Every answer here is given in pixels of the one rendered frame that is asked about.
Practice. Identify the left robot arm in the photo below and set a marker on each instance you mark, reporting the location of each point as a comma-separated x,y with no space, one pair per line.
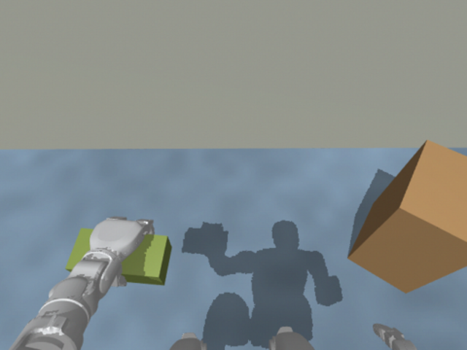
63,318

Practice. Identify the right robot hand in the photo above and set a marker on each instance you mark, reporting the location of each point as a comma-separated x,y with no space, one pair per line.
393,338

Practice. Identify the left robot hand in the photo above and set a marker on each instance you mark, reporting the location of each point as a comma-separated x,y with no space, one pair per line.
122,237

